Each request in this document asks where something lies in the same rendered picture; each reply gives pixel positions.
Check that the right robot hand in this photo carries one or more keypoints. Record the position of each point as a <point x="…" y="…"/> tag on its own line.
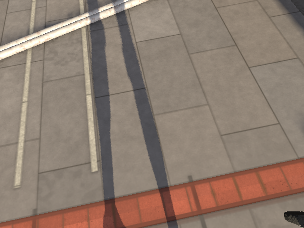
<point x="295" y="217"/>

